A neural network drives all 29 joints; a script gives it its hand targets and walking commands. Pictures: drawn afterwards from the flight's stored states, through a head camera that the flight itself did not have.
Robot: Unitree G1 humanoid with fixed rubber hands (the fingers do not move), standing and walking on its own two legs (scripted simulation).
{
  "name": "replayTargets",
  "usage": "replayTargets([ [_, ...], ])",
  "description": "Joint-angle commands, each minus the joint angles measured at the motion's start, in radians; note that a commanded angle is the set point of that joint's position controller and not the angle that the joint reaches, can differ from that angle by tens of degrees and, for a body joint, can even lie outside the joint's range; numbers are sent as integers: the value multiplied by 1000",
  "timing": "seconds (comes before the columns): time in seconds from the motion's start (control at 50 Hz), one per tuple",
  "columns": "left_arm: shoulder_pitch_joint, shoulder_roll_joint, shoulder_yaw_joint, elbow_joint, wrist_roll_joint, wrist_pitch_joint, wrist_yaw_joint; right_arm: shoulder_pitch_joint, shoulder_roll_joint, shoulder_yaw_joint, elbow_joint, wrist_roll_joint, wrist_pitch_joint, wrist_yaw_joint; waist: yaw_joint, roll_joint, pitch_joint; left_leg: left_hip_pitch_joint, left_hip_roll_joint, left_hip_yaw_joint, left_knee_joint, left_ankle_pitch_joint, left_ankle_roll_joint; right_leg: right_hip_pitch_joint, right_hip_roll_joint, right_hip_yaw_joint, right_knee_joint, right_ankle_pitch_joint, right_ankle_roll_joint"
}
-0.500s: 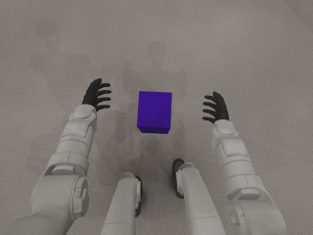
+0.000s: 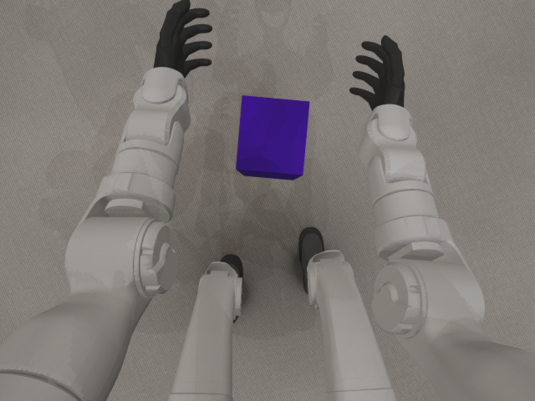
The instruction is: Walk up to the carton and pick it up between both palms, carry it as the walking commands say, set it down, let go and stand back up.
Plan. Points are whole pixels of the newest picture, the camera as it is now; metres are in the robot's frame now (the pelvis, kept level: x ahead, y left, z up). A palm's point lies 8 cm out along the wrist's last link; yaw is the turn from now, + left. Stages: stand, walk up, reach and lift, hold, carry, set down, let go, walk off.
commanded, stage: reach and lift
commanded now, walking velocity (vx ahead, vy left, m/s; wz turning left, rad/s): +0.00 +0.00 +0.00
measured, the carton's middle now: (271, 144) +0.49 -0.02 -0.52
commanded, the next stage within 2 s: none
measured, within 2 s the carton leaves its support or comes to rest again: neither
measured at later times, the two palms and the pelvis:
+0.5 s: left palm (200, 116) +0.50 +0.12 -0.27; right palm (356, 134) +0.46 -0.16 -0.27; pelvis -0.01 -0.01 -0.11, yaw +2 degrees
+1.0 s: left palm (216, 133) +0.50 +0.11 -0.41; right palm (333, 147) +0.46 -0.15 -0.41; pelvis -0.04 +0.00 -0.21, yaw +3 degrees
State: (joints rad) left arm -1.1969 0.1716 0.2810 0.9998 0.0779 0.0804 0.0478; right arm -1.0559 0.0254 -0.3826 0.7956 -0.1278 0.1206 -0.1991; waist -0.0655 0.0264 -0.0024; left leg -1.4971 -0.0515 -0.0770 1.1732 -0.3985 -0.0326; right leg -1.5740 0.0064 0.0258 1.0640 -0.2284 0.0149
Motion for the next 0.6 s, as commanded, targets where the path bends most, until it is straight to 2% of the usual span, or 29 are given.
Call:
replayTargets([
  [0.0,-228,53,25,-233,45,-33,1,-239,-84,-53,-241,-45,-51,9,-41,40,-1120,248,-74,98,-127,330,-27,885,105,-72,51,400,17],
  [0.02,-204,21,27,-166,49,-35,1,-186,-22,-23,-163,-36,-44,19,-18,45,-972,177,-70,94,-122,308,-29,810,100,-66,53,368,14],
  [0.04,-181,22,46,-170,66,-36,4,-164,-28,-46,-149,-61,-50,20,-18,28,-985,167,-65,91,-111,323,-34,805,102,-66,62,385,18],
  [0.06,-175,20,54,-204,81,-47,6,-172,1,-31,-190,-39,-57,34,10,40,-952,158,-68,93,-104,354,-29,752,97,-59,63,410,15],
  [0.08,-189,2,39,-227,87,-52,9,-171,-7,-38,-189,-38,-61,35,12,74,-972,171,-66,88,-92,340,-35,748,96,-55,81,405,9],
  [0.12,-157,-4,37,-140,89,-51,12,-167,-8,-37,-121,-41,-68,39,-10,34,-895,61,-59,76,-64,248,-34,667,92,-56,107,339,18],
  [0.14,-187,-26,39,-195,73,-60,7,-193,2,-37,-158,-37,-77,38,-18,-3,-933,53,-68,77,-31,254,-32,666,95,-61,133,358,19],
  [0.16,-189,-27,26,-182,75,-62,13,-188,-3,-44,-137,-43,-83,34,-41,-2,-917,12,-64,69,-14,225,-32,640,90,-57,151,353,19],
  [0.18,-217,-8,36,-170,81,-61,14,-219,0,-41,-115,-43,-82,33,-26,-1,-864,-30,-68,70,10,186,-32,578,87,-46,165,313,18],
  [0.2,-209,-14,23,-211,87,-64,23,-235,-23,-52,-178,-29,-93,25,-24,57,-953,38,-71,74,33,217,-37,588,94,-52,191,331,15],
  [0.22,-199,2,24,-176,93,-70,32,-183,-4,-44,-78,-21,-92,23,-14,65,-931,23,-65,70,67,221,-45,521,95,-50,224,313,15],
  [0.24,-226,1,6,-260,68,-70,34,-238,-15,-18,-182,0,-96,20,-10,57,-1066,81,-77,77,105,275,-42,565,100,-48,255,378,15],
  [0.26,-231,19,8,-235,64,-71,44,-240,-14,-13,-156,-1,-98,15,-9,34,-1031,13,-81,80,135,238,-41,539,92,-43,281,369,17],
  [0.28,-214,24,-5,-205,61,-65,41,-220,-27,-15,-138,5,-97,9,-19,48,-1052,-13,-85,90,157,233,-46,551,90,-43,306,395,20],
  [0.3,-199,32,-9,-165,62,-59,45,-193,-32,-28,-81,-4,-89,5,-39,75,-980,-85,-76,94,168,179,-50,530,92,-36,318,354,15],
  [0.32,-192,37,-6,-183,55,-54,47,-207,-67,-48,-126,-15,-94,-2,-47,58,-1061,-60,-86,96,205,195,-48,538,102,-48,355,357,22],
  [0.34,-262,36,-33,-297,14,-56,46,-223,-25,13,-199,25,-87,-6,-40,31,-1146,-27,-98,102,233,239,-45,577,101,-48,377,407,27],
  [0.36,-227,39,-33,-234,25,-47,45,-211,-45,4,-166,28,-84,-6,-37,67,-1121,-78,-93,116,247,218,-53,571,94,-31,382,409,24],
  [0.38,-239,60,-30,-213,32,-45,49,-191,-52,5,-116,33,-76,-4,-31,72,-1083,-80,-95,113,261,196,-51,524,100,-45,407,346,30],
  [0.4,-247,57,-42,-242,8,-44,50,-229,-55,11,-170,31,-75,-6,-46,32,-1092,-120,-91,112,286,203,-51,529,93,-37,414,387,24],
  [0.42,-244,58,-55,-260,6,-42,50,-259,-70,16,-211,48,-78,-8,-38,61,-1154,-119,-96,126,300,205,-51,568,96,-42,440,405,27],
  [0.44,-249,87,-48,-246,3,-32,54,-269,-90,15,-228,46,-74,-14,-41,40,-1181,-112,-102,128,323,189,-48,573,97,-42,460,400,36],
  [0.46,-312,77,-72,-282,-14,-31,49,-283,-75,44,-201,63,-62,-10,-40,43,-1162,-150,-99,129,335,158,-49,566,95,-36,475,359,34],
  [0.48,-314,89,-79,-276,-23,-23,50,-336,-88,60,-253,90,-65,-12,-24,55,-1212,-107,-98,131,361,154,-41,570,95,-34,491,331,40],
  [0.5,-354,111,-71,-252,-23,-19,53,-309,-102,46,-166,70,-51,-12,-36,41,-1115,-149,-93,126,368,77,-39,493,94,-48,502,219,38],
  [0.52,-382,86,-111,-249,-43,-13,47,-353,-98,75,-190,99,-52,-10,-37,58,-1126,-142,-91,127,391,78,-38,475,97,-48,518,212,38],
  [0.54,-390,95,-85,-247,-39,-16,56,-387,-98,72,-191,94,-54,-7,-22,34,-1097,-159,-95,122,392,71,-32,443,101,-63,539,198,41],
  [0.56,-393,98,-97,-185,-41,-13,55,-359,-94,63,-110,97,-50,-7,-36,55,-1028,-202,-89,122,402,40,-31,398,98,-56,546,174,40],
  [0.58,-390,89,-87,-214,-44,-16,62,-411,-105,64,-178,103,-57,-2,-35,42,-1090,-181,-93,122,414,71,-28,411,104,-74,572,205,43],
])
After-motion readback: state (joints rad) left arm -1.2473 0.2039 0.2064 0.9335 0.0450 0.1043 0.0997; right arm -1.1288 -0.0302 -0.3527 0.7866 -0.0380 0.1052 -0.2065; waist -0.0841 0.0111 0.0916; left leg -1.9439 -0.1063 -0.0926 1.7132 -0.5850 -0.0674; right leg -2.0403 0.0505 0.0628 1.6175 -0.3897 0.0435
